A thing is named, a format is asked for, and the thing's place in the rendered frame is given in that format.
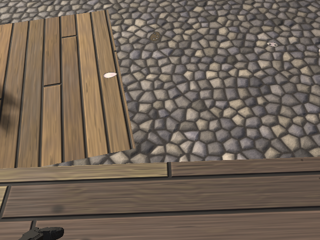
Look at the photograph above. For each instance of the robot left hand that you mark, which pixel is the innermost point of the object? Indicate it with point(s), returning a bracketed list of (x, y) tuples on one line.
[(47, 233)]

